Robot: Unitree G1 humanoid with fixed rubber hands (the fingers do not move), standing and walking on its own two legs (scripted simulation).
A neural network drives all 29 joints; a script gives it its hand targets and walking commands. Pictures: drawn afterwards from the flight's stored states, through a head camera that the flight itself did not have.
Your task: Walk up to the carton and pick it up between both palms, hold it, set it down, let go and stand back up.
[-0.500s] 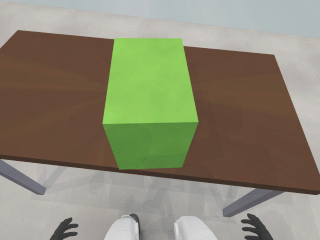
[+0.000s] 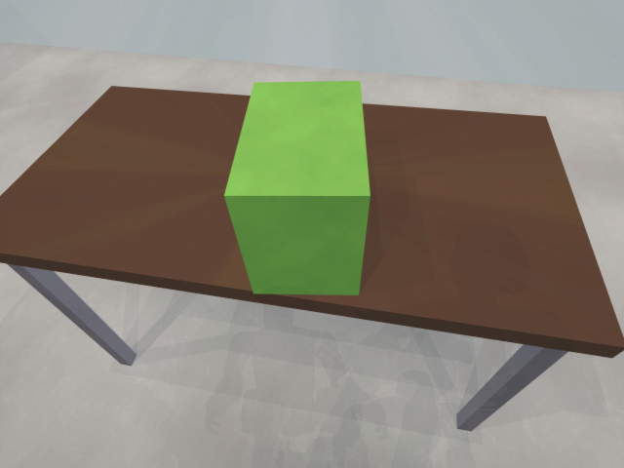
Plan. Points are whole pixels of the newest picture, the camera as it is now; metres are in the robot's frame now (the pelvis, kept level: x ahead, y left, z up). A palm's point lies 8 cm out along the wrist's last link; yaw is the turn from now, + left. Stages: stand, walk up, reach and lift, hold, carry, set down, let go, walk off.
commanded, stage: walk up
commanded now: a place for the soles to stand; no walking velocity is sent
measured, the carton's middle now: (306, 188) +0.53 +0.02 +0.03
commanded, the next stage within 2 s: none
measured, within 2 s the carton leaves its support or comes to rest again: neither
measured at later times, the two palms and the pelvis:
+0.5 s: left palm out of the picture +0.05 +0.26 -0.13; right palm out of the picture +0.05 -0.24 -0.13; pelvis +0.03 +0.01 +0.00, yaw +0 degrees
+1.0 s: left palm out of the picture +0.06 +0.25 -0.13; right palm out of the picture +0.04 -0.24 -0.14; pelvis +0.03 +0.01 +0.00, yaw +3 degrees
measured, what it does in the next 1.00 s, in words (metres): stands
